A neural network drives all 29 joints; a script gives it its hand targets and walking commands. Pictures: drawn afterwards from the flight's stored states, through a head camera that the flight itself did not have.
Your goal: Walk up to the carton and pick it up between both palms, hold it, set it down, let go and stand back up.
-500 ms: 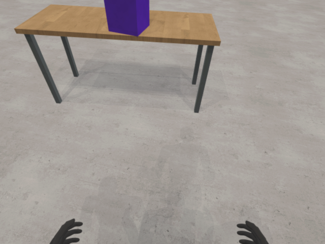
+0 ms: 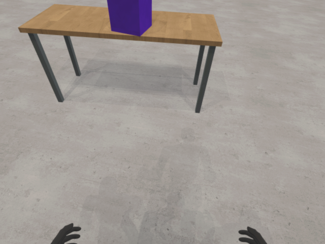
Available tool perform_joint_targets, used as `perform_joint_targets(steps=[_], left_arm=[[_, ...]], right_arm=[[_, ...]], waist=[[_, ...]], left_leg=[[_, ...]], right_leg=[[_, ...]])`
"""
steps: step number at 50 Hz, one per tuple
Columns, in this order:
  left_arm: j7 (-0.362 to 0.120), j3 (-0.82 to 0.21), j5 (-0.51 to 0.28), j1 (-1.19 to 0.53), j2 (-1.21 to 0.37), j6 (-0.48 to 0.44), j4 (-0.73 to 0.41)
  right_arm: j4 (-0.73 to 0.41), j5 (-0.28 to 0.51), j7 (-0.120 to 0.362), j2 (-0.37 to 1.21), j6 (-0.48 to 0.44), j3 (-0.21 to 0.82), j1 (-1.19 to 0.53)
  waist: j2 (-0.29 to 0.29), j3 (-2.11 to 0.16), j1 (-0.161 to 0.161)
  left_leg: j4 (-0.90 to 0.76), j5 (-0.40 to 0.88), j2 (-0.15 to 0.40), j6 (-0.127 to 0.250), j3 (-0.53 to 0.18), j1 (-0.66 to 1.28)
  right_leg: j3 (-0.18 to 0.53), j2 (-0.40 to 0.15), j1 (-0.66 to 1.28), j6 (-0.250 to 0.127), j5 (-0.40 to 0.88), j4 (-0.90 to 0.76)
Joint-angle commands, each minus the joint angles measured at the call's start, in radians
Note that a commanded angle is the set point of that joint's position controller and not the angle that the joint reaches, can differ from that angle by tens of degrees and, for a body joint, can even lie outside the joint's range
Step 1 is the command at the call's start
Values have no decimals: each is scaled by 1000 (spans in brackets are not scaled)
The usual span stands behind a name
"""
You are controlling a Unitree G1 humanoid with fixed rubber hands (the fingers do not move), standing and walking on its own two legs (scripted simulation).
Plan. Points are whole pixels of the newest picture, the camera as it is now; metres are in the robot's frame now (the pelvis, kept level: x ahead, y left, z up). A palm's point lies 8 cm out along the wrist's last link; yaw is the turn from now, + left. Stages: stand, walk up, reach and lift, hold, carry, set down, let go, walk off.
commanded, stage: walk up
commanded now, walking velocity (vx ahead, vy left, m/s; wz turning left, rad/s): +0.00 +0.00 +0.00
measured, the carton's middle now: (130, 7) +1.53 +0.21 +0.06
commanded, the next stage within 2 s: none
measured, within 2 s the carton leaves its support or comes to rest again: neither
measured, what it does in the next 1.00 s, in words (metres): walks ahead: left foot, then right foot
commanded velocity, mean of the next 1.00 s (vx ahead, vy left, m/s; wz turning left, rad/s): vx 0.00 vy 0.00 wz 0.00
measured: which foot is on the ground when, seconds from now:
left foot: down 0.00-0.14, up 0.16-0.34, down 0.36-0.82, up 0.84-1.00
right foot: down 0.00-0.36, up 0.38-0.78, down 0.80-1.00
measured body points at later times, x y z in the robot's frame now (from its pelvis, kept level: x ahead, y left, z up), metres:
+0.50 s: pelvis +0.08 +0.08 -0.01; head +0.07 +0.10 +0.44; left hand +0.18 +0.35 -0.12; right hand +0.14 -0.21 -0.10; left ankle +0.10 +0.18 -0.73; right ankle +0.09 -0.07 -0.65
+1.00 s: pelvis +0.29 +0.06 -0.01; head +0.30 +0.03 +0.44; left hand +0.38 +0.34 -0.09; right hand +0.38 -0.22 -0.12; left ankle +0.30 +0.19 -0.65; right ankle +0.32 -0.06 -0.73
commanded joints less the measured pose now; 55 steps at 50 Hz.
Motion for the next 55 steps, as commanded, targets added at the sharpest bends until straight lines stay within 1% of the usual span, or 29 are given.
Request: perform_joint_targets(steps=[1,3,4,5,6,7,8,11,14,16,17,18,19,20,22,24,26,27,34,36,38,39,40,41,42,43,46,49,55], left_arm=[[3,39,0,-23,118,-19,-82],[4,35,-1,-13,115,-20,-78],[-7,75,45,100,143,-27,-68],[-9,86,55,126,179,-31,-58],[-8,94,52,161,214,-35,-41],[0,105,52,171,238,-39,-27],[10,103,57,168,232,-47,-20],[21,91,60,96,218,-61,3],[4,91,44,-7,225,-54,2],[-5,79,46,-35,188,-35,8],[-9,56,46,14,122,-24,4],[-16,20,34,15,31,-21,-48],[-18,33,25,1,54,-13,-106],[-18,43,31,-25,123,-3,-115],[-22,58,30,45,168,0,-83],[-32,69,31,119,172,-8,-54],[-48,66,28,138,139,-11,-48],[-53,62,24,127,120,-10,-52],[-47,56,21,-44,83,-32,-119],[-38,56,28,-12,76,-43,-120],[-18,73,41,100,94,-52,-102],[-4,87,49,219,127,-58,-71],[8,106,61,359,208,-62,-55],[22,118,55,375,298,-57,-84],[35,119,27,335,292,-43,-75],[42,100,12,268,257,-42,-82],[38,67,30,137,204,-57,-60],[27,58,35,114,187,-76,-33],[14,67,35,154,229,-82,-2]], right_arm=[[-88,0,-3,-119,-22,-34,-18],[-90,1,-3,-128,-23,-35,-19],[-84,-42,22,-135,-23,-55,52],[-100,-45,35,-133,-22,-52,25],[-126,-43,44,-101,-23,-43,-23],[-154,-45,48,-97,-26,-42,-67],[-163,-47,50,-115,-30,-46,-87],[-143,-31,62,-120,-30,-66,-18],[-110,-14,70,-90,-42,-72,96],[-35,-16,56,-119,-49,-93,290],[-5,-27,40,-154,-50,-105,372],[-12,-45,19,-241,-55,-113,428],[-55,-47,1,-315,-53,-108,340],[-43,-29,-16,-324,-51,-104,258],[-31,-35,-31,-271,-61,-80,169],[-19,-42,-28,-237,-70,-65,110],[13,-39,-20,-220,-78,-57,105],[23,-39,-19,-224,-80,-56,106],[72,-28,-9,-227,-71,-55,220],[69,-30,-9,-227,-63,-51,235],[53,-27,-9,-223,-51,-39,222],[50,-29,-6,-195,-44,-22,252],[17,-32,-2,-138,-37,1,286],[-26,-27,3,-152,-28,-3,309],[-54,-42,-1,-231,-8,-31,202],[-69,-44,5,-239,1,-41,124],[-57,-32,22,-164,-4,-35,169],[-48,-27,42,-137,-1,-30,171],[-76,-25,61,-107,-24,-29,43]], waist=[[0,-40,-1],[13,-64,-1],[-1,-143,18],[-40,-56,36],[-121,31,67],[-169,94,87],[-147,131,92],[-98,66,47],[-186,25,-20],[-68,-33,-115],[93,-53,-140],[330,-46,-189],[271,34,-143],[130,128,-110],[89,196,-47],[139,141,-8],[166,98,-1],[201,100,-4],[133,118,-81],[102,93,-70],[62,34,-5],[-10,-62,44],[-175,-173,108],[-273,-203,104],[-134,-124,127],[-67,-2,109],[-103,75,28],[-175,50,3],[-160,29,35]], left_leg=[[-132,65,74,38,-89,-12],[-127,62,71,36,-82,-4],[-40,-450,45,74,-79,-70],[32,-484,28,61,-54,-233],[160,-333,8,38,38,-355],[273,-243,37,35,38,-450],[323,-225,81,31,-5,-515],[299,-204,103,22,-29,-389],[122,-99,63,32,67,-46],[49,25,-10,37,181,305],[29,-72,-31,48,160,418],[-156,-431,182,125,-218,418],[-468,-803,434,251,-734,237],[-573,-973,509,310,-858,110],[-483,-756,421,290,-617,64],[-454,-563,326,229,-360,-44],[-449,-410,258,208,-198,-65],[-451,-384,260,217,-165,-53],[-374,-105,259,222,-42,94],[-300,48,262,210,-16,108],[-108,151,242,181,32,50],[109,168,185,143,102,-5],[457,34,113,82,164,-189],[653,-299,-8,25,111,-399],[751,-276,46,35,5,-429],[792,-177,70,30,-33,-454],[655,-95,131,10,-41,-373],[518,-86,134,-9,-11,-324],[157,74,125,14,60,-186]], right_leg=[[97,-81,5,-42,56,-137],[100,-84,7,-43,57,-145],[152,-88,115,-98,-479,-133],[279,-159,128,-143,-621,-212],[422,-268,151,-211,-679,-341],[561,-378,157,-276,-670,-433],[596,-408,164,-295,-624,-453],[431,-339,91,-237,-559,-423],[172,-212,-128,-173,-442,-332],[26,-115,-335,-120,-515,-103],[-42,-48,-424,-88,-553,105],[-92,39,-554,-36,-466,487],[73,26,-624,-17,-382,636],[140,-41,-621,-15,-306,689],[135,-84,-616,-2,-117,665],[117,-87,-441,11,-48,537],[66,-64,-350,17,15,477],[48,-69,-353,20,34,436],[-28,-54,-271,-5,130,59],[-56,-23,-166,-24,140,8],[-78,22,46,-52,115,-42],[-38,25,221,-73,64,-37],[254,-164,429,-148,-135,-65],[775,-401,485,-265,-363,-278],[864,-454,348,-315,-538,-380],[746,-416,233,-277,-497,-393],[407,-307,16,-247,-210,-360],[297,-277,-11,-258,-129,-363],[130,-229,-35,-224,-96,-318]])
